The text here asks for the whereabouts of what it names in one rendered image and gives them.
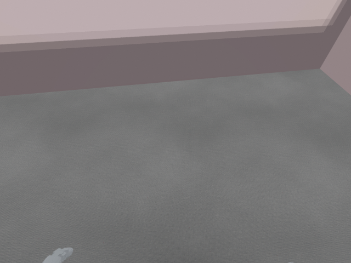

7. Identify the left robot hand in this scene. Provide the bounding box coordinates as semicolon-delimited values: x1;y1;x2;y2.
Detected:
42;248;73;263

